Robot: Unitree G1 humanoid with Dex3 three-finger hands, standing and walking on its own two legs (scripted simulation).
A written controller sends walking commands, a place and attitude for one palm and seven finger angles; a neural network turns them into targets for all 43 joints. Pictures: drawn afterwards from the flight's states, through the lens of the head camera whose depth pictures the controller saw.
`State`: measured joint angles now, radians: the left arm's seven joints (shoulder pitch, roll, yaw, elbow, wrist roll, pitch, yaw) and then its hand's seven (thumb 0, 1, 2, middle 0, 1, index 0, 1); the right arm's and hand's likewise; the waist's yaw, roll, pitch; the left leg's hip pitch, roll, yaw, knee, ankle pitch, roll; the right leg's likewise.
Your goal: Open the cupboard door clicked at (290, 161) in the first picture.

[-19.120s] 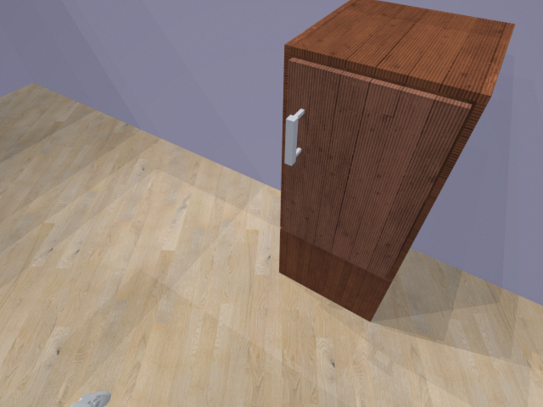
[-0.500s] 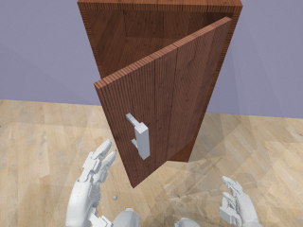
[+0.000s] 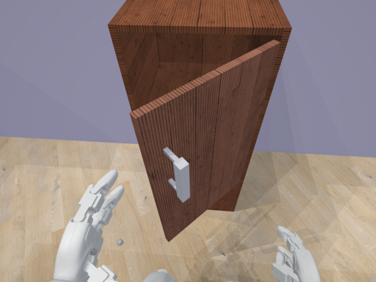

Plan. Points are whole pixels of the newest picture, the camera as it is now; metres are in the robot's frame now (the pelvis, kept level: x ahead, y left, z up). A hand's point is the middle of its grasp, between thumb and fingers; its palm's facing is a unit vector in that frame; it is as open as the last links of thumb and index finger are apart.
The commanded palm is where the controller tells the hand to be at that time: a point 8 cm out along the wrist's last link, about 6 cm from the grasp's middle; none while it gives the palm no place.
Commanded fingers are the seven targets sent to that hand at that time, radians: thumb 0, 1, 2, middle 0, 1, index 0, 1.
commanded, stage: draw the hand back to the body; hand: left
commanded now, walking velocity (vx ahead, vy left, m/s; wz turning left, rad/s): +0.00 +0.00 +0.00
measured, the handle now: (176, 175) +0.32 +0.05 +0.07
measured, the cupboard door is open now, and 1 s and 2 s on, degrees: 45 45 45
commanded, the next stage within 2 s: step back with the hand held close in 1.30 s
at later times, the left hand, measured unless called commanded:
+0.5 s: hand (55, 219) +0.19 +0.21 +0.15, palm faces +0.21 -0.92 -0.32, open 14.1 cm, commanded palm +0.15 +0.26 +0.19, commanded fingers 0.00 0.20 0.60 -0.17 -0.30 -0.17 -0.30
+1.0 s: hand out of the picture +0.22 +0.27 +0.24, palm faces +0.46 -0.80 -0.40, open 8.3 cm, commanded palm +0.17 +0.31 +0.25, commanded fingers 0.00 0.90 0.90 -0.20 -0.30 -0.20 -0.30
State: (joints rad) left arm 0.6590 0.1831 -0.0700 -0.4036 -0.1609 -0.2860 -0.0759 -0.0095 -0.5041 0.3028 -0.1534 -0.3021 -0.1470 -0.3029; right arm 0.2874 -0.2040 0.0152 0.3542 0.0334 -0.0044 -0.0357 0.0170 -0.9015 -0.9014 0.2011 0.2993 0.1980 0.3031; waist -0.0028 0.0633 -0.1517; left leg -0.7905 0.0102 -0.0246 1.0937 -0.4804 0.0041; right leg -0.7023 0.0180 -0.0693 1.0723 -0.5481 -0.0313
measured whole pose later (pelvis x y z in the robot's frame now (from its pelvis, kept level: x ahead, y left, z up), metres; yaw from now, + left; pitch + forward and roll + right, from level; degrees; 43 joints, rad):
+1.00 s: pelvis +0.03 +0.01 +0.08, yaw -1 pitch -3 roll +0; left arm 0.48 0.36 0.35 -0.44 -0.08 -0.05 0.12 0.01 0.72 0.83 -0.20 -0.30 -0.20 -0.30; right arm 0.20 -0.23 0.03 0.59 0.01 -0.08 -0.09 0.02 -0.90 -0.90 0.20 0.30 0.20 0.30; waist 0.06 0.05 -0.01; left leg -0.18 -0.01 0.01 0.49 -0.26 0.02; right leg -0.10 0.01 -0.03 0.45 -0.31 -0.01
